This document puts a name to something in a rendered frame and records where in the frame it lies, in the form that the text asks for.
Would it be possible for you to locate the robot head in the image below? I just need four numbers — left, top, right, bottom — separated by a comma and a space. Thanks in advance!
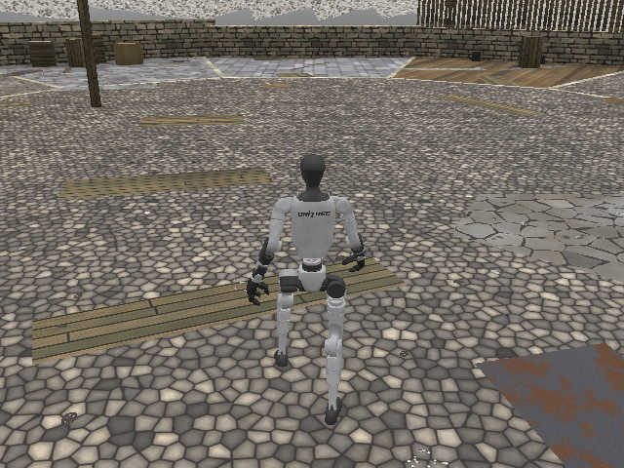
296, 154, 330, 202

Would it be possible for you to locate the right robot hand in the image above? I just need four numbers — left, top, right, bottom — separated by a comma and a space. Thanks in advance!
342, 255, 365, 272

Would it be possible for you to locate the robot right forearm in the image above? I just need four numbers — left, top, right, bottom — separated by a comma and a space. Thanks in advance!
350, 233, 365, 261

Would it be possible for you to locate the robot right upper arm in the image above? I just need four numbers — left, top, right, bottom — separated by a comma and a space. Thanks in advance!
332, 196, 362, 249

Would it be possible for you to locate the robot left upper arm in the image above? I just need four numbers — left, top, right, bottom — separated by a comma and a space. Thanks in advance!
266, 197, 293, 253

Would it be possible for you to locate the robot left forearm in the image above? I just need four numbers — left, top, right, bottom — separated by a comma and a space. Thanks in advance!
251, 237, 274, 283

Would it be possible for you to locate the left robot hand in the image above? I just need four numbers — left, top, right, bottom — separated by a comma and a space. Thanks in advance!
247, 278, 269, 306

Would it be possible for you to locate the robot right shin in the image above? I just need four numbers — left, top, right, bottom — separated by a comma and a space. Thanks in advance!
326, 339, 342, 410

